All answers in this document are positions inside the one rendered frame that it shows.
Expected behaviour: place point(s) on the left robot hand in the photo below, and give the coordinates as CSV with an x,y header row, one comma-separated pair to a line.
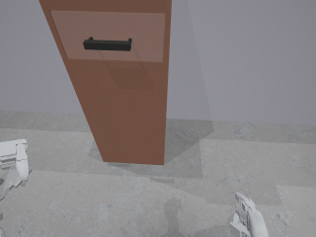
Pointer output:
x,y
15,160

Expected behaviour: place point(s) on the drawer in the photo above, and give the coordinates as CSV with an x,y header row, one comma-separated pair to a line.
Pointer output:
x,y
146,31

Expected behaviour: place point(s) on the handle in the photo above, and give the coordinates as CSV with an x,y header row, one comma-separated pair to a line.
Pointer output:
x,y
99,44

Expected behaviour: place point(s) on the right robot hand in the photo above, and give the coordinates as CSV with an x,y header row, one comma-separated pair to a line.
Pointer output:
x,y
254,224

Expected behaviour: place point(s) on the cabinet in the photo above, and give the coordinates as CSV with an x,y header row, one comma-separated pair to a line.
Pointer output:
x,y
124,101

